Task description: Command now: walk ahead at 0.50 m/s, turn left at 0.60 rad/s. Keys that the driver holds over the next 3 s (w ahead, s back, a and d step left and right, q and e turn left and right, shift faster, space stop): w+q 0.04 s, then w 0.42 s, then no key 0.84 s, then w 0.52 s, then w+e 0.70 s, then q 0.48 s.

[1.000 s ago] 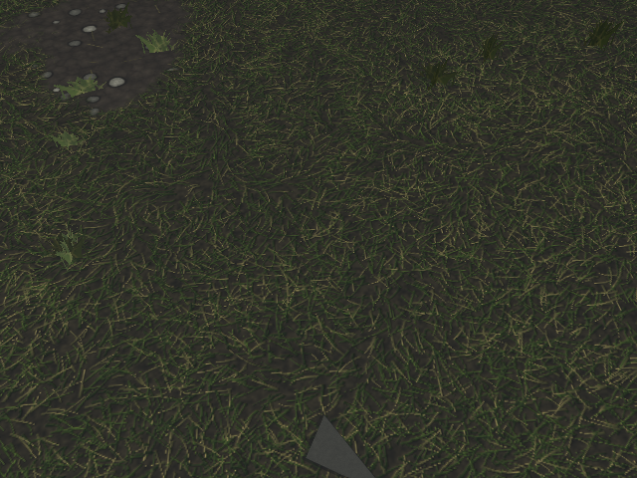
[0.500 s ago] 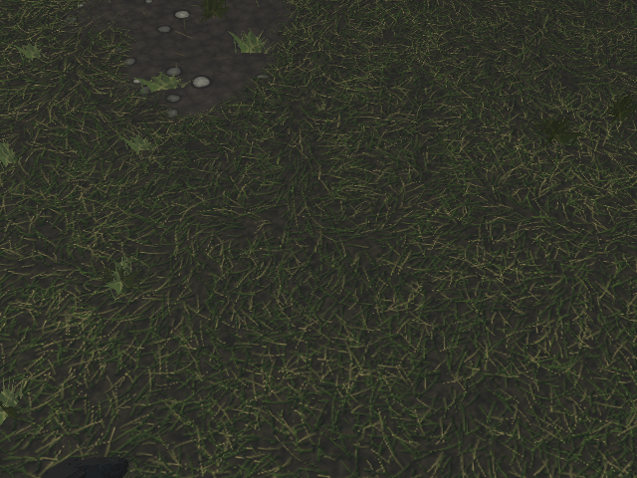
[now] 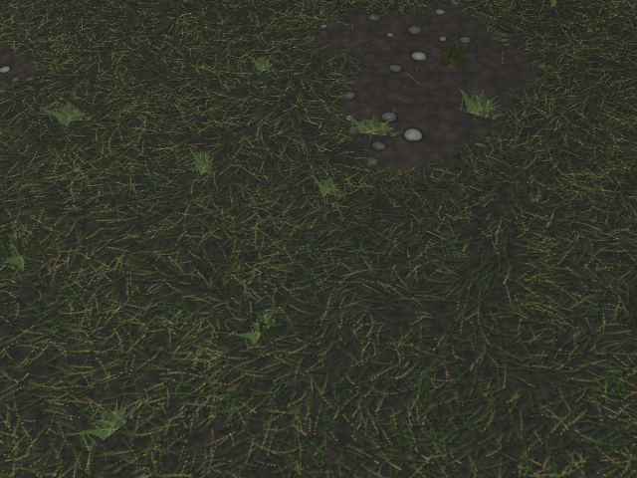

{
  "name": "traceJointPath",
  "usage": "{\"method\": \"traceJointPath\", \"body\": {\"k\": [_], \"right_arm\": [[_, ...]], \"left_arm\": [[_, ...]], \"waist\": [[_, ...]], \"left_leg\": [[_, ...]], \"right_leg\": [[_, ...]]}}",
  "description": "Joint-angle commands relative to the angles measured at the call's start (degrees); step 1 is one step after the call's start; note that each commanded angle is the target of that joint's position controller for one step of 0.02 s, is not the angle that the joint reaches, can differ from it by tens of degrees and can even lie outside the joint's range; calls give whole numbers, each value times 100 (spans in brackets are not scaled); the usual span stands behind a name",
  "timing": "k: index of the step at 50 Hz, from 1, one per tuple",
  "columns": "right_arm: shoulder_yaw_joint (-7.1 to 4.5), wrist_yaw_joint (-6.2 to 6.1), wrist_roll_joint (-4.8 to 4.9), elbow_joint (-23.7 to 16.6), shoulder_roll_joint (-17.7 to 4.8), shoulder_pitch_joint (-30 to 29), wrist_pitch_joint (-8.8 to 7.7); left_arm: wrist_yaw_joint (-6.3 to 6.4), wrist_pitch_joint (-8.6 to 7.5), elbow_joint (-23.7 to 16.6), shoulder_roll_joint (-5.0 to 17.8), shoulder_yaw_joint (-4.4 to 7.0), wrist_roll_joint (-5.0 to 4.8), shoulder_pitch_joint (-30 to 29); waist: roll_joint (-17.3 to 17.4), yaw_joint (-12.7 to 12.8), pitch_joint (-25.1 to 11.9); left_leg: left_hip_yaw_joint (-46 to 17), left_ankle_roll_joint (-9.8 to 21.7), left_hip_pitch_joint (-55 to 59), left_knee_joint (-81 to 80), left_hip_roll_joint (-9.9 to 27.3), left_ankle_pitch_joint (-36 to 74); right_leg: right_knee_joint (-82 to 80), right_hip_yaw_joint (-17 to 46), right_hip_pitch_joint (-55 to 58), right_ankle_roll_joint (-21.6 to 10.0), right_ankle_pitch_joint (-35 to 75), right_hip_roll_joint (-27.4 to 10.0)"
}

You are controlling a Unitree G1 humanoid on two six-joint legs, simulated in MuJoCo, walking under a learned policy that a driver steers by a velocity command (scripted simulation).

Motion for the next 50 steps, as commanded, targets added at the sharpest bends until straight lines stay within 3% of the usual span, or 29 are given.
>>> {"method": "traceJointPath", "body": {"k": [1, 4, 6, 7, 8, 9, 10, 11, 12, 13, 14, 15, 16, 20, 26, 30, 32, 33, 34, 35, 36, 37, 38, 40, 41, 43, 46, 48, 50], "right_arm": [[46, 119, -11, -503, -66, -481, -100], [76, 198, -4, -709, -36, -890, -103], [33, 222, -30, -779, -146, -874, -106], [-25, 218, -65, -757, -264, -683, -101], [-135, 205, -90, -615, -449, -114, -92], [-302, 147, -72, -313, -736, 828, -79], [-449, 28, -73, -126, -1240, 1744, -31], [-423, 32, -65, -181, -1655, 1484, -82], [-282, 80, -70, -238, -1115, 1558, -149], [-208, 100, -95, -163, -923, 1300, -211], [-150, 100, -76, -156, -771, 935, -243], [-96, 104, -114, -176, -596, 610, -260], [-41, 99, -167, -212, -443, 425, -286], [-66, 46, -150, -38, -555, 438, -428], [-55, -102, -150, 311, -652, 775, -353], [-47, -132, -125, 583, -680, 1029, -256], [-65, -158, -106, 654, -722, 923, -205], [-66, -175, -91, 654, -730, 775, -179], [-35, -184, -128, 652, -643, 875, -172], [73, -175, -270, 581, -355, 1330, -215], [221, -133, -212, 800, 77, 2115, -222], [107, -108, -110, 907, -458, 1908, -170], [43, -125, 7, 780, -631, 1420, -82], [19, -236, -82, 692, -560, 859, 145], [33, -274, -99, 700, -443, 906, 251], [92, -338, -136, 827, -196, 1074, 317], [103, -323, -170, 1012, -156, 1141, 294], [99, -279, -258, 1093, -135, 1091, 293], [85, -305, -344, 917, -385, 780, 279]], "left_arm": [[48, -44, -417, 963, 202, -38, -368], [31, 46, -272, 1102, 234, -133, -45], [19, 109, -199, 1233, 263, -202, 3], [28, 134, -180, 1332, 285, -235, -23], [42, 168, -158, 1379, 282, -256, -92], [62, 182, -137, 1240, 213, -234, -68], [63, 146, -276, 866, 54, -18, 8], [-22, 7, -442, 271, -153, 25, 615], [-77, -113, -395, 868, -19, -219, 26], [-95, -165, -597, 976, 19, -356, -478], [-55, -184, -593, 889, -8, -266, -598], [-28, -164, -552, 888, 19, -145, -603], [-37, -95, -490, 869, 31, -130, -416], [-8, 119, -478, 598, -10, -59, -442], [-107, 20, -750, 318, -127, -6, -1469], [-230, -29, -848, 415, -111, -7, -1687], [-256, -45, -791, 603, -44, 41, -1406], [-244, -62, -661, 698, 7, 78, -1003], [-209, -93, -525, 949, 85, 130, -573], [-171, -98, -498, 1304, 124, 246, -164], [-154, -21, -424, 1002, 22, 237, -24], [-185, 59, -411, 688, -57, 52, 61], [-185, 113, -449, 692, -63, -23, -376], [-137, 203, -547, 452, -155, 17, -1110], [-121, 246, -548, 466, -154, 84, -1339], [-84, 298, -528, 497, -128, 158, -1537], [-17, 339, -414, 542, -110, 78, -1505], [0, 386, -343, 457, -151, 16, -1515], [-17, 409, -221, 291, -221, 73, -1339]], "waist": [[-572, -11, 59], [-559, 93, 227], [-643, -63, 201], [-756, -242, 32], [-777, -638, -307], [-658, -1110, -804], [141, -1392, -1494], [1313, -673, -2208], [529, -1113, -2292], [450, -1085, -1404], [99, -856, -963], [81, -653, -678], [148, -450, -609], [31, -283, -339], [39, -612, 17], [209, -696, -121], [311, -492, -280], [295, -240, -468], [24, -101, -835], [-691, -216, -1688], [-1758, -350, -2540], [-1240, -132, -2678], [-968, -184, -1955], [-597, -374, -985], [-826, -544, -785], [-1120, -635, -721], [-998, -655, -977], [-892, -706, -823], [-524, -554, -322]], "left_leg": [[237, 41, 146, -805, -6, 705], [415, 186, 273, -1341, -137, 405], [561, 383, 583, -1593, -352, -157], [698, 503, 995, -1685, -541, -435], [830, 656, 1833, -1961, -764, -378], [869, 825, 3297, -2243, -963, 57], [-576, 1156, 5149, -2019, 76, 471], [-3627, 2141, 6333, -2808, 1410, -563], [-3821, 2058, 6190, -3271, 1481, -932], [-2868, 1818, 5534, -3327, 1263, -478], [-2185, 1618, 4726, -3366, 1005, 41], [-1710, 1516, 4036, -3501, 804, 506], [-1439, 1475, 3609, -3695, 663, 721], [-865, 1562, 3071, -4249, 577, 1075], [91, 1132, 3055, -4127, 152, 2054], [-21, 983, 3646, -3572, 357, 2384], [-196, 844, 3985, -3097, 463, 2621], [-145, 716, 4022, -2615, 337, 3005], [36, 488, 3879, -1823, -34, 2862], [154, 181, 2737, -428, -456, 1059], [-17, -197, 1540, 1267, -1001, -3072], [-592, -245, 1429, 1678, -894, -3569], [-486, -280, 1016, 1811, -672, -3293], [-238, -330, 1084, 1190, -316, -2717], [-185, -338, 1534, 615, -213, -2512], [68, -354, 2246, -310, -308, -2276], [211, -244, 2989, -1394, -352, -1035], [342, -101, 3473, -2046, -443, -431], [-243, 171, 3197, -2800, 51, -786]], "right_leg": [[-629, 383, 31, -781, 1746, -1472], [-527, 248, 392, -738, 1945, -1654], [-189, 162, 671, -696, 2977, -1776], [203, 80, 768, -651, 3959, -1789], [971, -79, 719, -550, 4742, -1693], [2089, -273, 166, -383, 4742, -1470], [3967, -334, -1363, -128, 2446, -1193], [5732, 399, -3300, 140, -2155, -148], [6261, 1272, -3794, 96, -2084, -290], [6226, 1175, -4195, 20, -1619, -503], [5816, 1160, -4032, -13, -1101, -760], [5452, 1157, -3729, 13, -783, -905], [5298, 1219, -3369, 30, -540, -1010], [4545, 1170, -3354, 263, 140, -1027], [2259, 876, -3047, 318, 1988, -625], [1582, 893, -2736, 103, 2055, -341], [1355, 934, -2471, -84, 1656, -255], [1090, 828, -1953, -198, 1812, -128], [966, 873, -1084, -337, 3287, -259], [1640, 1795, 735, -858, 5707, -1278], [1560, 3307, 1985, -1901, 6424, -2449], [1286, 3522, 1704, -1884, 5280, -2261], [1006, 3164, 1085, -1685, 3956, -2103], [432, 2689, -425, -1354, 2072, -1751], [180, 2457, -1087, -1196, 1383, -1549], [-26, 2015, -1665, -1096, 1060, -1264], [-32, 1810, -1735, -1028, 294, -1210], [-49, 1684, -2072, -716, -1127, -1015], [206, 1508, -2239, -189, -1924, -676]]}}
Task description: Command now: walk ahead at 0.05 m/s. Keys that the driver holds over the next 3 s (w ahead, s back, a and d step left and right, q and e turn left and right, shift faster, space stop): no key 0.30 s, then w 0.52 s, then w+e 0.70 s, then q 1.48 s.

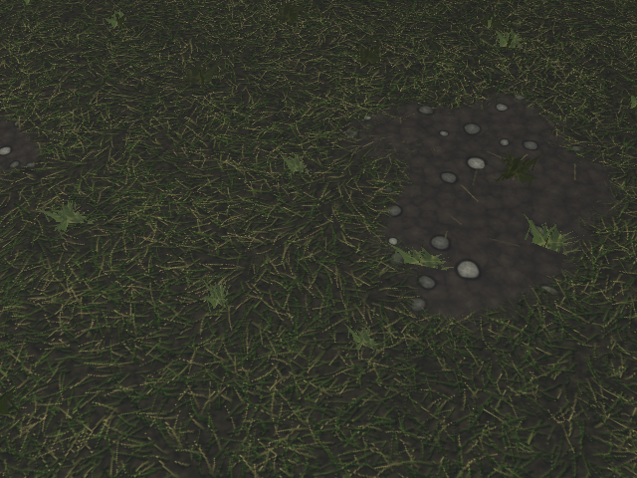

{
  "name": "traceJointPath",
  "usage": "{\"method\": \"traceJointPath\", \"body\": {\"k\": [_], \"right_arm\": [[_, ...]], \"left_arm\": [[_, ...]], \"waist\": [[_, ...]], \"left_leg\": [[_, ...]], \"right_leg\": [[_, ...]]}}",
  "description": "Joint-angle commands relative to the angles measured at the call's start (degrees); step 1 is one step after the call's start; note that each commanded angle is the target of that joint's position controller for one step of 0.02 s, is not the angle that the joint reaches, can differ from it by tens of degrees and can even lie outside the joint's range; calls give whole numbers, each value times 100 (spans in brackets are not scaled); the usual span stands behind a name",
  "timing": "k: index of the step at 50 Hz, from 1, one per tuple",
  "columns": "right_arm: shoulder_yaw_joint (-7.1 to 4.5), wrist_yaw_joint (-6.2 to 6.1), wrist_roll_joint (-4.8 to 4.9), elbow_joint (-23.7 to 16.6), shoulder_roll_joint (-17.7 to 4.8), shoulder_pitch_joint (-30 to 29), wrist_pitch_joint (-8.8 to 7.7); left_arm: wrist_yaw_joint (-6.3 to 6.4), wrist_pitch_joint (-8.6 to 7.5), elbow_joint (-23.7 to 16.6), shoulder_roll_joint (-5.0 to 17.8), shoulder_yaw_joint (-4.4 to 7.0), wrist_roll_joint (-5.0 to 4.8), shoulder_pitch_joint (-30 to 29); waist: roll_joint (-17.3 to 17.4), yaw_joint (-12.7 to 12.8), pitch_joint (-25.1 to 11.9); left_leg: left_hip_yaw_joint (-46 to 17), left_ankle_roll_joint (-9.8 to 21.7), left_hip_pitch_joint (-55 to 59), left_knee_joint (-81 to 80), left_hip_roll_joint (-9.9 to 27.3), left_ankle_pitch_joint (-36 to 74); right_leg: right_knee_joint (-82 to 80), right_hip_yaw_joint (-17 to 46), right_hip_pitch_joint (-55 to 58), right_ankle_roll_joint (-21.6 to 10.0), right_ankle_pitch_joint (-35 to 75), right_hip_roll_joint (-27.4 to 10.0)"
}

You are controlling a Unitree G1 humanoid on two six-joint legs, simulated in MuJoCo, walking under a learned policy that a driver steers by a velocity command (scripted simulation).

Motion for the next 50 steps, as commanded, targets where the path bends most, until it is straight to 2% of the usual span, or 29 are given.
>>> {"method": "traceJointPath", "body": {"k": [1, 2, 3, 5, 8, 15, 16, 17, 19, 21, 22, 23, 24, 25, 26, 27, 28, 29, 30, 32, 33, 35, 39, 42, 45, 47, 48, 49, 50], "right_arm": [[-211, -33, -11, -90, -949, 269, -43], [-158, -17, -2, -105, -686, 119, -114], [-114, -13, -26, -57, -536, 58, -185], [-101, 4, 11, -1, -479, 19, -306], [-100, 4, 70, 164, -510, 240, -381], [-70, -1, 95, 413, -475, 290, -340], [-70, 0, 106, 502, -449, 402, -324], [-93, -1, 135, 553, -507, 427, -299], [-150, 3, 190, 557, -659, 445, -288], [-215, 16, 254, 628, -854, 711, -396], [-251, 21, 275, 663, -945, 724, -466], [-255, 28, 280, 673, -910, 680, -532], [-244, 42, 279, 652, -842, 520, -572], [-233, 62, 282, 580, -780, 245, -580], [-203, 73, 276, 415, -681, -193, -591], [-113, 74, 245, 170, -331, -432, -671], [-103, 61, 196, 75, -291, -458, -772], [-167, 105, 310, 102, -475, -409, -834], [-161, 159, 380, 168, -448, -330, -862], [-207, 199, 332, 202, -467, -453, -860], [-225, 222, 293, 193, -433, -486, -836], [-194, 267, 247, 140, -253, -636, -773], [-51, 308, 240, -184, 0, -1531, -738], [-36, 369, 277, -330, -150, -1947, -730], [-99, 416, 287, -429, -401, -1930, -779], [-246, 391, 267, -286, -706, -1253, -816], [-384, 339, 276, -5, -928, -294, -809], [-499, 267, 190, 191, -1312, 778, -799], [-544, 307, 116, 336, -1689, 1140, -773]], "left_arm": [[32, -22, -301, 620, 132, -4, -109], [62, -15, -249, 678, 131, 32, -183], [84, -10, -217, 655, 138, 13, -130], [130, 11, -82, 662, 144, 8, 18], [120, -5, 40, 598, 138, -16, 3], [144, 47, 323, 650, 164, -78, -17], [152, 66, 414, 614, 158, -85, 77], [159, 88, 468, 620, 168, -114, 106], [161, 74, 470, 655, 195, -146, 2], [118, -85, 360, 570, 185, -190, -226], [84, -188, 316, 537, 180, -215, -285], [45, -285, 307, 526, 182, -223, -271], [5, -361, 378, 539, 199, -236, -65], [-22, -402, 569, 591, 241, -256, 399], [-28, -422, 812, 792, 328, -261, 1029], [-29, -448, 1002, 1398, 514, -272, 1628], [-77, -472, 1107, 1583, 538, -215, 2249], [-74, -524, 1067, 1155, 375, -135, 1979], [-77, -558, 944, 936, 312, -128, 1651], [-88, -555, 826, 735, 213, -138, 1348], [-76, -515, 838, 637, 169, -122, 1375], [-5, -441, 871, 679, 151, -111, 1546], [137, -382, 816, 1016, 212, -98, 1577], [142, -388, 923, 1027, 253, -178, 1880], [154, -349, 940, 1044, 310, -238, 1841], [149, -306, 844, 1151, 360, -225, 1623], [141, -276, 790, 1049, 326, -182, 1566], [132, -258, 623, 809, 233, -79, 1566], [112, -337, 568, -113, 12, -157, 2392]], "waist": [[401, 172, -48], [485, 104, 48], [571, 157, 34], [475, 161, 5], [224, 70, -197], [-42, 0, -393], [-24, -16, -507], [67, -15, -409], [336, -73, 75], [760, -198, 523], [905, -187, 719], [925, -127, 773], [906, 31, 695], [812, 277, 525], [480, 575, 386], [-930, 692, 186], [-1790, 903, -190], [-1124, 623, -83], [-790, 447, 13], [-395, 290, 184], [-484, 255, 157], [-543, 261, 158], [-521, 388, 374], [-612, 469, 533], [-592, 220, 544], [-680, -232, 49], [-644, -675, -535], [-175, -1040, -1397], [1534, -579, -2417]], "left_leg": [[-339, 470, -39, -1014, 260, -1140], [-295, 402, -483, -1242, 168, -1522], [-283, 296, -582, -1328, 172, -1387], [-207, 169, -401, -1222, 115, -708], [-125, 178, 64, -942, 78, 215], [9, 223, 463, -737, -6, 1225], [53, 255, 542, -800, -48, 742], [25, 350, 475, -872, -68, -28], [-426, 704, 281, -1201, 187, -1734], [-1467, 1154, 521, -1764, 904, -2506], [-1898, 1348, 620, -1861, 1232, -2333], [-2004, 1404, 650, -1800, 1358, -1824], [-1813, 1329, 629, -1618, 1304, -1267], [-1419, 1145, 331, -1353, 1077, -883], [-794, 859, -228, -733, 643, -305], [339, 346, -1188, 1062, -314, 177], [234, 115, -2328, 2746, -672, -1447], [-270, 246, -2870, 3616, -378, -1701], [-300, 401, -3032, 3883, -142, -1273], [-125, 519, -3063, 3461, 250, -379], [-15, 490, -2792, 3156, 326, -116], [203, 328, -2567, 2525, 307, 205], [464, 130, -1957, 709, 73, 1131], [477, 182, -1553, 116, -39, 1546], [257, 360, -1346, -282, -69, 1428], [388, 517, -238, -354, -301, 1166], [445, 645, 1046, -336, -383, 1067], [-586, 955, 2795, -209, 588, 586], [-3323, 1785, 4364, -1099, 2060, -938]], "right_leg": [[-887, 483, 8, 88, -1966, -409], [-581, 426, 514, 157, -1453, -382], [-438, 393, 738, 124, -1102, -377], [-326, 374, 796, 43, -675, -394], [-247, 357, 800, 12, -59, -405], [-61, 337, 1031, 36, 876, -426], [-15, 238, 1074, 32, 397, -345], [115, 100, 966, 21, -403, -211], [454, -72, 307, -2, -1923, -26], [1100, -169, -519, -34, -1851, 10], [1234, -77, -783, -119, -1661, -100], [1177, 29, -793, -207, -1580, -204], [886, 49, -494, -286, -1486, -234], [445, 55, 268, -354, -1269, -204], [-18, 382, 1172, -464, -1069, -318], [-755, 1986, 2153, -915, -1149, -1101], [-1521, 4027, 3179, -1562, -660, -2165], [-1398, 3973, 3229, -1547, -360, -2351], [-1307, 3388, 3102, -1371, -138, -2185], [-1459, 2345, 2766, -1060, 497, -1860], [-1568, 1945, 2574, -936, 774, -1673], [-1766, 1494, 2394, -916, 1109, -1498], [-2098, 921, 1747, -860, 964, -1308], [-2221, 886, 1665, -861, 749, -1441], [-1920, 1024, 2097, -753, 1244, -1681], [-1059, 922, 2130, -587, 2738, -1585], [2, 747, 1768, -424, 3087, -1283], [1734, 556, 604, -222, 1730, -910], [3800, 434, -1225, 99, -2101, 69]]}}
Over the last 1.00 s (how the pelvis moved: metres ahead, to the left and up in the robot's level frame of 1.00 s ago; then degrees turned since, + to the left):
0.45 0.07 -0.01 8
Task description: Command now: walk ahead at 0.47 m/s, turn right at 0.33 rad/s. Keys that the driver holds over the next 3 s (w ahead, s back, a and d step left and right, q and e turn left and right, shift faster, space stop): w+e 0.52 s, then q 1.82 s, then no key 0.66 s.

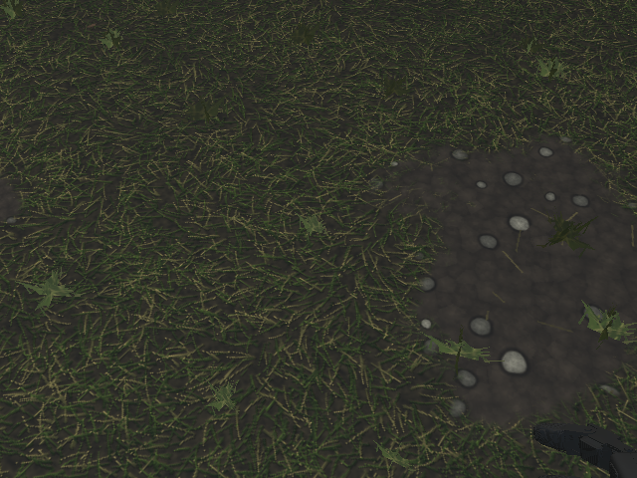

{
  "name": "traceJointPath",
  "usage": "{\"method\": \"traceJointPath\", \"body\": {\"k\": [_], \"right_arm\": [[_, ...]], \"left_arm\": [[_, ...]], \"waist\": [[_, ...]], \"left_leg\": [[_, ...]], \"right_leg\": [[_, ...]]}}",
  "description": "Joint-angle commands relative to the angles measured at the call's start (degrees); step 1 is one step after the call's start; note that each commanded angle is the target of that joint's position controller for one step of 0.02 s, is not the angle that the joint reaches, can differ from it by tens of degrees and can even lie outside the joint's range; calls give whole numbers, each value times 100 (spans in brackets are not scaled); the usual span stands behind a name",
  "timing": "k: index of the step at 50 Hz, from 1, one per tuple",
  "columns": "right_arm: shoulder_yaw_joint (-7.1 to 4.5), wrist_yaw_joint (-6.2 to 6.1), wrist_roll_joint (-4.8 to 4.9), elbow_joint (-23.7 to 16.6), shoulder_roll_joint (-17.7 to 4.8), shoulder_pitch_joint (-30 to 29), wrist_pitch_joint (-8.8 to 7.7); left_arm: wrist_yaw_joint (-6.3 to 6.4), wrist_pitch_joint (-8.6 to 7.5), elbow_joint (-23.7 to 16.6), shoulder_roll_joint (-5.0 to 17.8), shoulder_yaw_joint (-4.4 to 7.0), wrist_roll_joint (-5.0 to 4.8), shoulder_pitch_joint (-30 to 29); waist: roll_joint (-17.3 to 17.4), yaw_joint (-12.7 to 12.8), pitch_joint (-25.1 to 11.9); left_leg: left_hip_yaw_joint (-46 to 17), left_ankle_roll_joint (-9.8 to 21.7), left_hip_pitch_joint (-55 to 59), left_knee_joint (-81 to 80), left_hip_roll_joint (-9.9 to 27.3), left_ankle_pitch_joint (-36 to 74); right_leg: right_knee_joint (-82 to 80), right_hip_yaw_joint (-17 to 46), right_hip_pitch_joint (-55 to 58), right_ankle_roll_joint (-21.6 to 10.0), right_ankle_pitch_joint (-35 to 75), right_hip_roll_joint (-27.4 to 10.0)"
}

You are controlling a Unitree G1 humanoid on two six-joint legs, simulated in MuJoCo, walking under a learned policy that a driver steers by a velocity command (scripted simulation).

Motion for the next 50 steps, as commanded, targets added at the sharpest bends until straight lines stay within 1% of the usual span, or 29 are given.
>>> {"method": "traceJointPath", "body": {"k": [1, 2, 3, 4, 5, 7, 9, 11, 14, 16, 19, 21, 22, 24, 25, 26, 27, 28, 29, 30, 31, 32, 33, 35, 38, 40, 45, 48, 50], "right_arm": [[-365, -48, -69, 434, -1251, 2596, 21], [-269, -60, -41, 353, -963, 2010, -16], [-210, -59, -53, 281, -784, 1533, -49], [-171, -40, -100, 293, -609, 1255, -81], [-144, -33, -169, 334, -506, 1113, -109], [-148, -47, -169, 427, -448, 1081, -129], [-197, -113, -173, 496, -628, 1153, -153], [-234, -188, -201, 535, -758, 1276, -141], [-258, -271, -203, 549, -881, 1433, -98], [-276, -310, -171, 555, -969, 1600, -60], [-317, -321, -109, 627, -1085, 1989, 37], [-353, -302, -52, 650, -1161, 2131, 126], [-375, -294, -24, 636, -1217, 2124, 168], [-426, -302, 23, 554, -1391, 1984, 246], [-437, -306, 45, 512, -1444, 1880, 302], [-399, -311, 47, 462, -1386, 1830, 326], [-239, -290, -171, 339, -935, 2044, 265], [-54, -223, -160, 126, -387, 2417, 59], [-167, -152, 145, 238, -940, 1952, -108], [-185, -147, 287, 221, -948, 1750, -129], [-179, -199, 188, 325, -881, 1702, -96], [-234, -243, 78, 406, -933, 1636, -20], [-253, -245, 76, 501, -921, 1802, 100], [-238, -275, 58, 622, -708, 2048, 291], [-222, -302, -9, 552, -593, 1881, 363], [-194, -255, -36, 423, -573, 1568, 356], [-179, -100, -28, 53, -601, 1039, 420], [-211, 7, -33, -133, -648, 945, 460], [-247, 81, -17, -186, -682, 1126, 452]], "left_arm": [[-19, -219, -517, 374, 14, -158, 130], [-6, -260, -730, 734, 135, -270, -408], [39, -260, -781, 712, 151, -240, -631], [71, -225, -779, 635, 196, -154, -688], [68, -147, -756, 499, 220, -137, -526], [48, 10, -806, 294, 236, -159, -487], [57, 122, -1006, 308, 271, -130, -778], [34, 158, -1169, 364, 300, -89, -1083], [-82, 102, -1327, 347, 289, -62, -1496], [-169, 73, -1486, 277, 233, -40, -1954], [-287, 58, -1782, 213, 158, -37, -2560], [-362, 68, -1970, 256, 146, -55, -2767], [-394, 75, -2047, 311, 161, -60, -2778], [-418, 98, -2096, 538, 271, -69, -2413], [-411, 102, -1979, 747, 396, -97, -1766], [-341, 110, -1713, 1121, 612, -118, -761], [-191, 158, -1565, 1701, 772, -80, -135], [-185, 89, -1793, 1986, 719, 14, -566], [-235, 35, -1770, 1383, 523, 93, -428], [-237, -23, -1716, 1110, 444, 118, -668], [-246, -75, -1748, 883, 375, 61, -1091], [-223, -105, -1769, 673, 324, 72, -1428], [-206, -126, -1773, 597, 288, 141, -1596], [-176, -217, -1669, 630, 282, 216, -1687], [-44, -237, -1565, 640, 256, 244, -1873], [58, -167, -1539, 728, 264, 216, -1961], [206, 77, -1370, 878, 301, 148, -1743], [252, 238, -1393, 923, 333, 65, -1804], [302, 324, -1468, 993, 363, -10, -1923]], "waist": [[1338, -1165, -2134], [1087, -1043, -1181], [706, -852, -751], [575, -687, -484], [707, -483, -420], [684, -346, -277], [537, -303, -72], [385, -331, 57], [289, -426, 129], [201, -595, 236], [124, -837, 404], [186, -872, 439], [251, -820, 399], [498, -508, 13], [537, -114, -360], [405, 389, -893], [-703, 391, -1389], [-1526, -226, -2179], [-522, 164, -2319], [-438, 58, -1638], [11, -164, -1132], [-20, -313, -903], [-133, -484, -808], [-118, -685, -757], [-255, -763, -612], [-400, -656, -561], [-385, -386, -469], [-456, -393, -362], [-491, -519, -416]], "left_leg": [[-4393, 1220, 4908, -1741, 2252, -2664], [-3493, 922, 4082, -1841, 2112, -2583], [-2744, 778, 3255, -1945, 1936, -1883], [-2095, 678, 2577, -2090, 1725, -1258], [-1583, 598, 2162, -2228, 1552, -929], [-1012, 643, 1784, -2470, 1457, -623], [-682, 748, 1673, -2671, 1520, -438], [-408, 794, 1799, -2759, 1561, -284], [154, 711, 2041, -2762, 1464, 82], [482, 661, 2181, -2770, 1442, 234], [765, 625, 2755, -2590, 1566, 464], [894, 567, 3186, -2324, 1673, 817], [971, 520, 3337, -2103, 1710, 1336], [1148, 394, 3477, -1226, 1711, 3485], [1265, 296, 3370, -277, 1612, 4331], [1392, 73, 2755, 1073, 1366, 4133], [1359, -234, 1049, 3020, 1001, 1061], [358, -568, -827, 4852, -255, -2905], [-547, -461, -1073, 5119, 24, -2723], [-459, -344, -1240, 4981, 290, -2435], [-467, -307, -1024, 4456, 619, -2072], [-501, -280, -719, 4022, 771, -1871], [-542, -264, -305, 3882, 814, -1683], [-560, -309, 41, 3527, 704, -1354], [-607, -424, -68, 2504, 571, -547], [-405, -461, -50, 1748, 527, 43], [-154, -408, -313, 934, 448, 101], [14, -250, -399, 742, 339, -566], [204, -72, -119, 372, 150, -795]], "right_leg": [[4211, 608, -4008, -184, -407, 225], [4422, 502, -4398, -287, 63, -47], [4283, 393, -4217, -324, 594, -335], [4014, 392, -3937, -334, 943, -513], [3826, 451, -3563, -350, 1155, -665], [3611, 397, -3385, -351, 1208, -744], [3378, 413, -3727, -289, 1520, -790], [2970, 501, -4137, -201, 2022, -788], [2091, 347, -4265, -134, 2822, -708], [1530, 41, -4212, -136, 3105, -658], [928, -237, -4360, -223, 2996, -591], [678, -398, -4390, -337, 2589, -509], [588, -518, -4264, -419, 2303, -412], [564, -881, -3460, -639, 1722, 0], [431, -1041, -2608, -804, 1632, 293], [64, -991, -1095, -1034, 1971, 566], [-48, 815, 621, -1405, 2532, -601], [-1149, 4191, 1832, -2573, 2590, -2054], [-1439, 3769, 1692, -2348, 3608, -2135], [-1174, 2561, 1080, -2107, 4649, -1973], [-1109, 1641, 198, -1783, 5088, -1641], [-1242, 1121, -424, -1578, 5074, -1411], [-1441, 793, -881, -1474, 5160, -1302], [-1660, 320, -1287, -1431, 5690, -1210], [-1807, -392, -1326, -1293, 5898, -1048], [-1839, -756, -1193, -1158, 5704, -929], [-1619, -854, -435, -1165, 5399, -1242], [-1165, -810, -187, -1099, 5366, -1450], [-592, -825, -138, -954, 5757, -1472]]}}
Over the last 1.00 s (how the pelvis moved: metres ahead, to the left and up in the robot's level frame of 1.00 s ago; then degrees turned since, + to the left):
0.31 0.04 -0.01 -4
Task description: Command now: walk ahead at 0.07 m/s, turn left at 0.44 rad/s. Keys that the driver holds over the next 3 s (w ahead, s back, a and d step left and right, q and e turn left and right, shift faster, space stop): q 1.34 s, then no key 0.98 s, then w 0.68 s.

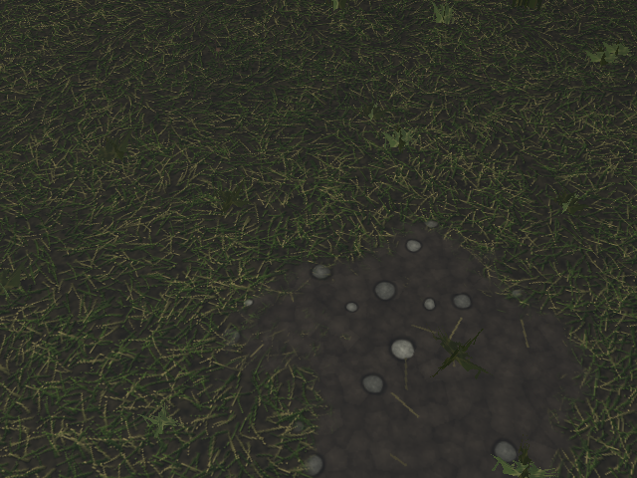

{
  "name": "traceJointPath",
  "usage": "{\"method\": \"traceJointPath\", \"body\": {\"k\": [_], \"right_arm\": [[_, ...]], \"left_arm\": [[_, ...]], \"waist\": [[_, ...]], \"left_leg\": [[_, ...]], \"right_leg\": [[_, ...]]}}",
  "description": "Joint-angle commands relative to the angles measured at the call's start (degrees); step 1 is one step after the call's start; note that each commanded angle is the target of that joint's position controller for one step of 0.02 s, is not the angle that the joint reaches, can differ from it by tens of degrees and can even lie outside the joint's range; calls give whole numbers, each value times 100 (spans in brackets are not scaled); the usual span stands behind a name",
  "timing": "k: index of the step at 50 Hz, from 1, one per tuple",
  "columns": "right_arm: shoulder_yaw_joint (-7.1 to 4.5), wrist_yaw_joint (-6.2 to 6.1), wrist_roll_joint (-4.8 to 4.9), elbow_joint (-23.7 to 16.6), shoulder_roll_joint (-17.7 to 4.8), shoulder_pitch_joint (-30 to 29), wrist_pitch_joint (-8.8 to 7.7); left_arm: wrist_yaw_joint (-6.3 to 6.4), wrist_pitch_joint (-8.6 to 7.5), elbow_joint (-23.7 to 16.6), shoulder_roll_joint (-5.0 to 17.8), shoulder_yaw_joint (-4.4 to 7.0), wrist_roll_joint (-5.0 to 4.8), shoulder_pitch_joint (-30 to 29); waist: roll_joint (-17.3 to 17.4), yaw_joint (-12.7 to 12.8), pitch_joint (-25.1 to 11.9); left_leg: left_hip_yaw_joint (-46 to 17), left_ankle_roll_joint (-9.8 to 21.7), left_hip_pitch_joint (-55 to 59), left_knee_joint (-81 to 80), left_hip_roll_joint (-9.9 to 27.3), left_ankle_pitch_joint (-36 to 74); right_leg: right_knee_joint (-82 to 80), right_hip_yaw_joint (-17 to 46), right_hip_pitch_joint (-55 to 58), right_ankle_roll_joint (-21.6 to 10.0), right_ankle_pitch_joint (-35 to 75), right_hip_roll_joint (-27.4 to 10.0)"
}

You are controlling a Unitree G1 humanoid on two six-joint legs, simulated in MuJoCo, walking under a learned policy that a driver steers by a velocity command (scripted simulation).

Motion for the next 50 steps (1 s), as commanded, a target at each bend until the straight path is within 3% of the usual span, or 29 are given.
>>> {"method": "traceJointPath", "body": {"k": [1, 2, 3, 4, 5, 6, 7, 8, 9, 11, 14, 20, 23, 24, 25, 26, 27, 29, 30, 34, 37, 40, 44, 45, 46, 47, 48, 49, 50], "right_arm": [[-209, 88, 9, -394, -673, 288, -95], [-331, 45, -34, -339, -997, 732, -132], [-506, -98, -119, -381, -1659, 1061, -127], [-469, -125, -235, -471, -1741, 1049, -93], [-376, -86, -174, -610, -1438, 848, -104], [-340, -110, -84, -727, -1232, 408, -114], [-315, -137, 19, -779, -1103, 116, -88], [-284, -195, 66, -824, -984, -50, -48], [-283, -238, 27, -850, -994, -90, 1], [-330, -295, -44, -883, -1118, -25, 53], [-387, -364, -17, -940, -1260, 10, 96], [-363, -382, -34, -1111, -1236, -150, 224], [-309, -425, 37, -1243, -1145, -306, 311], [-240, -439, 22, -1292, -912, -157, 332], [-191, -416, 36, -1445, -651, 39, 288], [-325, -367, -58, -1455, -1161, 29, 197], [-446, -330, 0, -1318, -1454, 180, 197], [-446, -357, 5, -1101, -1258, 367, 309], [-401, -343, 16, -1133, -1094, 321, 352], [-259, -282, 86, -1536, -793, -276, 353], [-187, -195, 51, -1707, -700, -361, 351], [-218, -120, 56, -1758, -807, -247, 389], [-319, -46, 52, -1641, -851, 282, 446], [-419, -108, 48, -1560, -1092, 582, 436], [-592, -220, 17, -1645, -1843, 834, 406], [-530, -168, -165, -1800, -1905, 753, 268], [-474, -115, -206, -1764, -1653, 734, 145], [-424, -137, -147, -1716, -1501, 479, 74], [-379, -177, -55, -1732, -1343, 212, 72]], "left_arm": [[114, 101, -320, 986, 245, -120, -90], [117, 100, -306, 967, 244, -101, 97], [64, 41, -526, 750, 166, 116, 19], [-16, -5, -716, 486, 83, 182, 31], [-117, -46, -615, 688, 125, 38, -39], [-142, -50, -642, 746, 150, -107, -250], [-85, -17, -558, 730, 175, -69, -270], [-7, 29, -565, 858, 229, 17, -332], [6, 63, -564, 805, 228, 34, -285], [28, 70, -533, 626, 189, 2, -143], [50, 46, -527, 566, 150, -9, -187], [-68, -75, -551, 718, 178, -53, -147], [-173, -188, -397, 798, 228, -51, 420], [-157, -182, -376, 1168, 321, 45, 612], [-108, -106, -445, 1694, 413, 177, 383], [-113, -126, -603, 1402, 336, 349, 270], [-78, -139, -750, 1102, 252, 299, -64], [-30, -114, -831, 852, 189, 86, -334], [-2, -96, -821, 842, 163, 46, -259], [94, 13, -735, 1017, 213, 88, 309], [65, 51, -785, 1249, 299, 56, 300], [-28, 55, -840, 1383, 358, -2, 195], [-112, 36, -783, 1332, 361, -183, 133], [-152, 17, -642, 1098, 304, -120, 496], [-201, 2, -855, 684, 160, 200, 466], [-169, -36, -1143, 751, 164, 177, -12], [-134, -28, -1197, 1011, 234, 42, -324], [-103, -11, -1194, 1053, 259, -24, -344], [-48, 13, -1085, 1057, 281, 22, -236]], "waist": [[-621, -212, -579], [-234, -405, -883], [953, -399, -1318], [1602, -197, -2068], [759, -323, -2189], [434, -209, -1630], [-32, -62, -1126], [27, 1, -927], [221, 85, -880], [470, 113, -935], [536, 29, -1074], [863, -41, -962], [806, 283, -950], [191, 224, -1012], [-1568, -153, -772], [-1713, -32, -809], [-1190, -160, -728], [-850, -195, -527], [-865, -118, -445], [-1104, 281, -487], [-1191, 347, -624], [-1277, 309, -625], [-1080, -16, -642], [-480, -57, -792], [1332, 29, -930], [1495, -189, -1187], [877, -360, -1180], [736, -178, -893], [464, -46, -792]], "left_leg": [[280, 317, 463, -785, -302, 131], [-86, 579, 1401, -1332, -286, 1614], [-1746, 1177, 2679, -1183, 854, 4704], [-3687, 2485, 3784, -1407, 1914, 5153], [-3337, 2352, 3595, -1546, 1792, 4284], [-2683, 2018, 3110, -1597, 1486, 3504], [-2265, 1663, 2537, -1722, 1157, 2733], [-2099, 1484, 2128, -1835, 973, 2182], [-1982, 1425, 1773, -1908, 785, 1991], [-1925, 1400, 1693, -1942, 647, 1983], [-2039, 1330, 1682, -1905, 596, 1531], [-2689, 1151, 1534, -1839, 498, 557], [-2726, 808, 1293, -1367, 184, 636], [-2341, 497, 671, -624, -190, -250], [-1159, 166, -607, 560, -1222, -2074], [-1171, -59, -750, 1971, -925, -2615], [-1240, -121, -690, 2618, -759, -2204], [-1039, -314, -852, 3113, -664, -1510], [-972, -407, -932, 3263, -639, -1344], [-554, -620, -1051, 2253, -381, -1054], [-323, -588, -442, 1375, -169, -1165], [8, -427, 287, 635, -203, -1119], [259, 70, 1452, -1180, -430, -66], [-152, 296, 2366, -1635, -327, 846], [-2255, 914, 3531, -1559, 1225, 3324], [-3295, 2094, 3175, -1587, 2035, 3956], [-2928, 2081, 2993, -1746, 1750, 3295], [-2462, 1728, 2761, -1763, 1381, 2780], [-2205, 1432, 2590, -1758, 1105, 2325]], "right_leg": [[969, 433, 529, -440, 4987, -1648], [1929, 258, 140, -73, 4521, -1245], [3612, 128, -1268, 390, 1862, -606], [5144, 934, -2754, 617, -2253, 483], [5534, 1832, -2944, 518, -2170, 107], [5412, 1796, -3186, 457, -1726, -76], [4901, 1708, -3208, 490, -1335, -234], [4450, 1687, -3052, 530, -1014, -329], [4225, 1608, -2725, 583, -813, -266], [3589, 1554, -2513, 680, -609, -137], [2805, 1626, -2272, 785, -285, -81], [1658, 1694, -1750, 713, -133, 42], [55, 1589, -766, 481, 751, -33], [-322, 2307, -118, 180, 901, -930], [-587, 3792, 169, -642, 1922, -2119], [-668, 4394, -239, -1325, 2382, -2702], [-539, 3761, -355, -1228, 2450, -2436], [-352, 2693, -265, -704, 2184, -1733], [-334, 2433, -247, -706, 2414, -1659], [-387, 1955, 398, -888, 2688, -1688], [-355, 1688, 379, -922, 2776, -1851], [-288, 1422, 74, -865, 2805, -1923], [512, 1055, -245, -375, 2343, -1871], [1293, 661, -846, 35, 1677, -1602], [3208, 197, -2590, 616, -1174, -892], [4408, 1038, -3406, 798, -2306, -287], [4864, 1462, -3448, 746, -1989, -400], [4816, 1550, -3479, 657, -1473, -482], [4603, 1605, -3446, 643, -1052, -546]]}}
Over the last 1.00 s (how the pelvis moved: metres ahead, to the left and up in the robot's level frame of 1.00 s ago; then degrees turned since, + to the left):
0.45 -0.11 0.02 -11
